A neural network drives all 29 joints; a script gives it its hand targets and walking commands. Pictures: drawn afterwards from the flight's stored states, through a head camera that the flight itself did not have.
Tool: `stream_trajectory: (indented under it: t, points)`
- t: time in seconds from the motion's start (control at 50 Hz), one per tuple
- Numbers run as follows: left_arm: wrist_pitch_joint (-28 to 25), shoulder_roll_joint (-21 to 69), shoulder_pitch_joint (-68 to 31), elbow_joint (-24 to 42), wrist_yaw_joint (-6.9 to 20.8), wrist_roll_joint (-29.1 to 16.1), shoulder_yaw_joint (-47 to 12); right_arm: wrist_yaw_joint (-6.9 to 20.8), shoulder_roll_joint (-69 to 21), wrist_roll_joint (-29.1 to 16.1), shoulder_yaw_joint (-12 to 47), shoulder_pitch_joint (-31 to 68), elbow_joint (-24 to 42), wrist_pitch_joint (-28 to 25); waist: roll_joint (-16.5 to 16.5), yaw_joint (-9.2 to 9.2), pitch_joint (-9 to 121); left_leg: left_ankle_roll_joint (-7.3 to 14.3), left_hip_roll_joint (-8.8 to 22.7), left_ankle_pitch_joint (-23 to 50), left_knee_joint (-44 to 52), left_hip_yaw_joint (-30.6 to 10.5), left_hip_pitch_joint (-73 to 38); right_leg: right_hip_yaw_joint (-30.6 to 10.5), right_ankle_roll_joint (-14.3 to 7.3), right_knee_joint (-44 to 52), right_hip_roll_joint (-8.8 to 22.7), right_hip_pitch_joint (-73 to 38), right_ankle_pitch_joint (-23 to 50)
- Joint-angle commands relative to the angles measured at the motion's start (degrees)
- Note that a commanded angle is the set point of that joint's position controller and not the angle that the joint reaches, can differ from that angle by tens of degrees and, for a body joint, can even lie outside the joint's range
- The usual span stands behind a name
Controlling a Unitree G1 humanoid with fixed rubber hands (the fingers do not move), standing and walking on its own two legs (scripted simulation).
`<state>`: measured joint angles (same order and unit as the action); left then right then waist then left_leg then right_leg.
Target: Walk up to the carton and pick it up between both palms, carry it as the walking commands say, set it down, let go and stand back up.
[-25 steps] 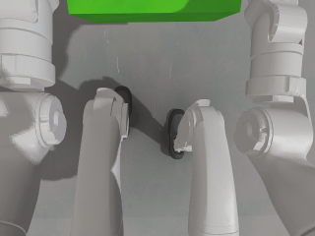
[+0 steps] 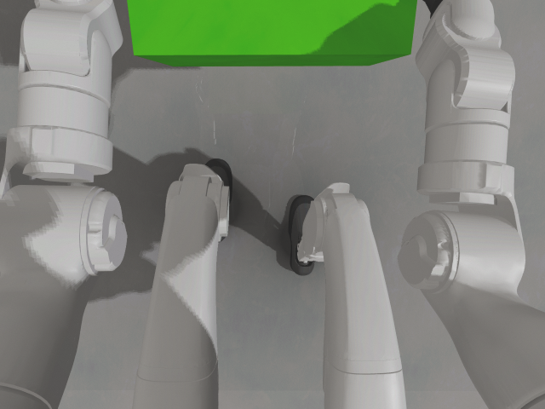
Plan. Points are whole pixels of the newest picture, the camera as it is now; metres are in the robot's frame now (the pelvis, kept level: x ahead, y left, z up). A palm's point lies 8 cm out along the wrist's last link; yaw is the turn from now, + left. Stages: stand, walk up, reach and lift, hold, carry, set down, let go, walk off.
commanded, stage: reach and lift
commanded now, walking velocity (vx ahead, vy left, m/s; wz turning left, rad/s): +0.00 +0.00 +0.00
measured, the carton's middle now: out of the picture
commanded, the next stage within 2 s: none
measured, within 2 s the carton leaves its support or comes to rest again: neither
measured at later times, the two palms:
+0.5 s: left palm out of the picture +0.50 +0.22 -0.04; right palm out of the picture +0.52 -0.14 -0.02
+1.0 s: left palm out of the picture +0.48 +0.22 +0.04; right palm out of the picture +0.50 -0.15 +0.07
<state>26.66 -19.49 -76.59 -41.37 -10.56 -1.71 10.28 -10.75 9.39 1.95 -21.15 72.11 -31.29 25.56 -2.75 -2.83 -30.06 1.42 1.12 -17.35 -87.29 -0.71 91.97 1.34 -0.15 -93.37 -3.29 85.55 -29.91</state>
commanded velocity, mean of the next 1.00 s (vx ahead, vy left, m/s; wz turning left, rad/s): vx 0.00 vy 0.00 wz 0.00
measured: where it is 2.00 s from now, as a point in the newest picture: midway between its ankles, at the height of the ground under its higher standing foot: (259, 233)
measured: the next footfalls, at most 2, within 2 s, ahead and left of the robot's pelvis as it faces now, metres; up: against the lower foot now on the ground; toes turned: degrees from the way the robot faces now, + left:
none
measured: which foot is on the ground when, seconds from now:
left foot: down 0.00-1.00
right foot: down 0.00-1.00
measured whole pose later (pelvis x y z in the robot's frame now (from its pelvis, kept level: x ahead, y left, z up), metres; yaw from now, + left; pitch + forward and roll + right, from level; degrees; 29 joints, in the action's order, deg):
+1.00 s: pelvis +0.00 +0.01 +0.11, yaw +2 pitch +12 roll -2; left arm 28.9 -14.1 -65.2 -42.0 -11.2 2.8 9.5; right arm -6.7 8.6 6.1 -21.0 63.4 -38.7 25.5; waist -3.4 -1.4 -26.5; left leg 1.3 -0.7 -9.5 -61.2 -1.7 64.1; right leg 0.5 0.1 -67.0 -2.7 58.5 -21.1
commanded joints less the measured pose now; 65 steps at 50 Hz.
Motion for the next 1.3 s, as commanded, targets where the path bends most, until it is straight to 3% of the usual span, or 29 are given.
stream_trajectory:
  t: [0.0, 0.02, 0.04, 0.1, 0.12, 0.24, 0.32, 0.34, 0.36, 0.38, 0.44, 0.46, 0.58, 0.62, 0.74, 0.8, 0.86, 0.96, 0.98, 1.0, 1.1, 1.12, 1.14, 1.16, 1.18, 1.2, 1.22, 1.24, 1.28]
  points:
    - [-5.50, 56.39, -36.08, 20.51, 26.68, -10.91, -25.47, 26.38, -60.68, -12.06, 37.89, 36.03, 9.89, -1.14, 0.33, -1.36, 146.17, 1.92, -6.69, 17.98, 3.41, 1.25, -61.41, -0.18, 0.71, 14.46, -5.73, -19.96, 13.47]
    - [-5.12, 58.53, -36.59, 15.93, 27.45, -10.40, -24.85, 26.71, -57.01, -8.51, 31.66, 34.12, 3.02, -0.62, 2.18, 2.90, 135.87, 1.26, -5.97, 14.24, 4.40, -0.10, -57.75, 0.46, 0.18, 15.06, -5.26, -11.75, 8.79]
    - [-5.02, 56.39, -38.33, 17.26, 28.08, -9.86, -24.00, 27.38, -58.79, -9.18, 34.16, 36.53, 4.71, -1.07, 0.96, -0.62, 133.86, 1.70, -7.08, 11.33, 5.02, 1.06, -56.46, 0.08, -0.04, 15.08, -5.45, -12.07, 6.98]
    - [-3.71, 59.81, -39.86, 20.99, 27.82, -12.32, -28.00, 27.59, -55.53, -11.66, 35.82, 42.97, 14.84, -1.92, 3.10, 2.18, 144.91, 0.79, -5.93, 14.45, 6.57, -2.56, -68.39, 1.24, 0.08, 15.13, -5.76, -14.36, 8.68]
    - [-3.44, 58.82, -36.61, 14.25, 27.35, -8.48, -23.83, 27.86, -57.20, -10.95, 34.36, 39.42, 4.53, -1.22, 4.50, -2.39, 136.05, 0.60, -5.46, 11.21, 7.26, -1.92, -65.24, 0.68, -0.53, 15.52, -5.06, -9.78, 4.79]
    - [-4.73, 60.45, -38.10, 20.19, 26.66, -11.47, -26.98, 26.66, -55.02, -12.67, 35.36, 45.00, 15.19, -2.60, 3.15, 2.29, 139.39, 1.27, -5.86, 10.15, 10.45, -2.65, -68.78, 0.90, -0.20, 18.61, -6.06, -14.82, 6.23]
    - [-4.34, 65.26, -33.18, 17.78, 27.44, -11.46, -27.04, 27.25, -58.19, -12.13, 36.51, 41.72, 10.67, -2.51, 3.44, 1.36, 137.96, 1.02, -6.93, 8.99, 12.50, -1.58, -68.76, 0.43, 0.12, 20.47, -5.33, -18.59, 7.51]
    - [-4.45, 61.25, -31.11, 8.55, 27.94, -7.28, -21.38, 28.30, -59.03, -8.95, 32.66, 34.99, -2.23, -2.15, 3.77, -2.96, 123.03, 1.40, -6.38, 4.43, 12.50, 0.69, -59.21, -0.48, -0.97, 21.77, -4.30, -11.51, 1.69]
    - [-5.50, 66.20, -32.57, 20.09, 28.21, -12.12, -28.61, 28.35, -60.02, -10.08, 35.71, 32.72, 7.55, -3.38, 2.64, 3.67, 135.98, 1.09, -6.58, 9.95, 13.66, -1.17, -67.59, -0.42, -0.39, 22.70, -4.18, -23.03, 10.51]
    - [-5.42, 57.35, -35.14, 9.65, 28.86, -5.39, -19.12, 28.99, -57.69, -6.80, 28.97, 34.02, -4.61, -2.08, 3.29, -1.46, 118.83, 1.72, -6.59, 3.12, 12.40, 1.23, -55.32, -0.61, -0.90, 23.20, -3.73, -10.02, 0.63]
    - [-5.70, 64.28, -38.90, 27.95, 28.85, -12.43, -31.60, 29.40, -64.51, -11.23, 38.71, 34.66, 11.08, -1.96, 2.11, 0.85, 145.29, 0.01, -6.92, 16.30, 15.62, -2.02, -75.67, 0.72, -0.14, 24.60, -5.60, -29.45, 14.29]
    - [-4.90, 58.87, -41.80, 20.32, 29.44, -10.68, -26.26, 28.85, -58.83, -7.61, 29.67, 34.32, 3.53, -0.93, 4.27, 4.18, 135.82, -0.04, -6.13, 9.25, 14.24, 0.65, -65.78, -0.70, -1.48, 26.10, -4.59, -23.32, 8.23]
    - [-4.54, 62.53, -34.51, 29.52, 29.37, -12.56, -30.94, 28.27, -62.60, -13.73, 39.75, 32.17, 16.73, -1.52, 4.82, 0.86, 153.72, 0.87, -8.01, 23.22, 15.82, 0.22, -77.69, -1.93, -0.36, 27.10, -4.75, -37.72, 21.66]
    - [-3.85, 60.52, -27.01, 10.39, 29.78, -7.88, -22.40, 28.80, -61.40, -10.34, 34.85, 32.75, 4.56, -1.91, 1.19, -0.88, 126.92, 2.53, -6.46, 8.64, 18.74, -0.50, -64.26, -2.91, -0.43, 29.25, -3.34, -25.47, 6.59]
    - [-4.66, 63.96, -39.29, 29.80, 27.64, -11.46, -32.52, 30.10, -57.18, -12.39, 37.20, 37.38, 14.29, -3.01, 3.41, 4.42, 144.14, 0.22, -6.01, 9.81, 22.75, -3.35, -86.77, 0.10, -0.93, 32.03, -5.12, -30.01, 10.16]
    - [-3.09, 68.81, -27.36, 15.95, 27.28, -8.00, -28.49, 30.98, -58.54, -9.51, 35.20, 31.62, 5.31, -2.55, 4.75, 1.77, 128.52, 0.61, -4.51, 4.29, 27.24, -6.64, -82.84, -0.78, -1.35, 33.59, -3.54, -23.77, 5.30]
    - [-3.56, 70.87, -33.26, 15.25, 28.96, -9.78, -29.87, 32.54, -57.96, -7.03, 30.18, 35.45, 0.18, -3.96, 5.95, 6.02, 118.16, -0.88, -3.63, -9.57, 31.90, -9.11, -80.48, -0.90, -2.06, 35.96, -2.74, -23.74, -0.02]
    - [-3.95, 68.96, -29.86, 16.52, 29.62, -7.97, -27.19, 33.67, -61.67, -8.93, 33.30, 30.26, 1.66, -4.02, 5.79, 0.57, 129.06, -0.98, -4.74, 2.14, 34.11, -5.76, -87.79, -1.40, -1.33, 39.90, -3.08, -32.77, 6.66]
    - [-3.64, 67.41, -26.67, 14.12, 30.42, -7.48, -26.20, 33.31, -61.61, -6.65, 29.03, 28.15, -1.52, -3.44, 4.47, 4.90, 122.65, 0.04, -4.88, -0.01, 34.06, -4.16, -85.56, -2.08, -1.55, 43.20, -2.55, -31.26, 4.05]
    - [-4.06, 63.33, -32.11, 15.29, 30.22, -5.68, -21.30, 33.80, -62.14, -6.32, 27.02, 29.60, -5.94, -2.92, 4.77, 0.89, 112.91, 0.41, -4.34, -4.06, 36.06, -7.32, -81.90, -1.89, -1.96, 40.86, -2.53, -25.06, -0.39]
    - [-3.83, 74.03, -17.03, 15.07, 31.30, -8.20, -28.39, 33.40, -64.36, -8.89, 36.41, 27.85, 9.83, -4.50, 1.92, 1.22, 131.10, -0.06, -4.67, 12.31, 37.63, -3.83, -95.42, -1.63, -0.96, 47.11, -3.81, -41.12, 11.44]
    - [-4.43, 68.76, -20.05, 12.16, 31.94, -6.18, -23.15, 32.91, -60.28, -5.03, 26.95, 24.20, 0.59, -4.22, 2.94, 5.49, 118.79, 0.03, -5.06, 8.47, 35.81, -2.11, -81.50, -2.00, -2.00, 47.77, -2.24, -37.57, 6.75]
    - [-3.59, 70.62, -14.52, 12.76, 31.98, -6.82, -25.30, 33.03, -62.55, -8.63, 36.70, 25.52, 9.03, -4.65, 2.72, -0.52, 127.87, -0.05, -4.24, 14.60, 38.02, -4.63, -92.58, -2.89, -1.18, 46.13, -3.00, -42.97, 12.33]
    - [-5.08, 67.27, -22.88, 21.97, 32.14, -7.69, -27.42, 32.86, -63.37, -7.77, 33.15, 22.52, 6.37, -4.80, 2.90, 4.38, 128.87, -0.12, -5.09, 13.71, 36.59, -2.44, -89.96, -3.60, -1.30, 48.26, -2.28, -45.40, 11.97]
    - [-4.18, 66.55, -16.28, 14.01, 31.70, -5.40, -24.51, 33.52, -64.01, -9.05, 36.97, 23.48, 4.99, -3.88, 1.48, -1.49, 120.14, 0.64, -4.79, 15.55, 39.12, -4.17, -89.72, -2.92, -0.67, 46.90, -3.23, -40.83, 13.29]
    - [-6.04, 69.97, -22.92, 27.33, 31.66, -9.40, -32.39, 33.73, -68.37, -8.61, 36.54, 15.77, 7.07, -4.69, 2.79, 4.02, 131.36, -0.13, -5.24, 20.44, 38.24, -3.36, -93.52, -2.44, -1.46, 48.14, -3.58, -48.62, 19.89]
    - [-5.48, 66.71, -17.39, 18.26, 31.62, -5.68, -26.22, 33.59, -65.34, -7.53, 37.11, 15.74, 5.40, -4.26, -0.07, -1.67, 126.11, 0.44, -5.12, 20.90, 37.91, -0.80, -90.17, -3.55, -0.77, 48.89, -3.33, -46.66, 17.80]
    - [-6.38, 70.59, -18.86, 25.94, 32.10, -8.95, -30.49, 33.15, -67.57, -8.54, 37.62, 15.23, 9.24, -4.27, 1.94, 1.07, 129.20, 0.96, -6.17, 23.23, 39.45, -2.73, -91.64, -2.94, -0.83, 49.02, -3.35, -52.81, 21.98]
    - [-6.07, 66.08, -18.25, 28.55, 32.04, -7.33, -29.96, 31.14, -69.55, -13.18, 45.57, 22.75, 21.12, -5.07, 1.06, -4.20, 141.65, 1.92, -8.05, 32.96, 38.97, 0.46, -93.98, -4.68, 0.22, 49.62, -3.42, -66.66, 31.95]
